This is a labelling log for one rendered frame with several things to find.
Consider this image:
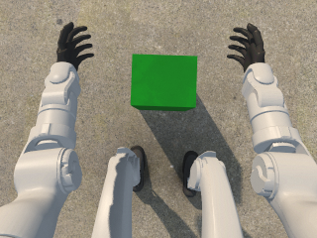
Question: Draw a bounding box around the robot left shin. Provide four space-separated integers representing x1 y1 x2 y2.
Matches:
107 147 141 185

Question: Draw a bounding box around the robot right upper arm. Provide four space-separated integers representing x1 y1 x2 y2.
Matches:
250 152 317 238

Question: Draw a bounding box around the robot right forearm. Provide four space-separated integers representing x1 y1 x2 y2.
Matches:
241 62 317 166

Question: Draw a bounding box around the robot left upper arm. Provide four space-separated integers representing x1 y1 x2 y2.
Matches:
0 147 82 238

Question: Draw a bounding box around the right robot hand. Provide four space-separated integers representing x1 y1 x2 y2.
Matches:
227 23 265 72

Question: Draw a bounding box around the robot right foot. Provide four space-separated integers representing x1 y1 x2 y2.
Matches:
182 151 199 197

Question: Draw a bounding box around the carton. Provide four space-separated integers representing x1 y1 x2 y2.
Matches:
130 54 198 112

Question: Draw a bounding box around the left robot hand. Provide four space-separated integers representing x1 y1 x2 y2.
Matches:
56 22 94 71

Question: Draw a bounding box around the robot left forearm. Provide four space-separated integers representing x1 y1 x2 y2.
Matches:
13 61 81 193

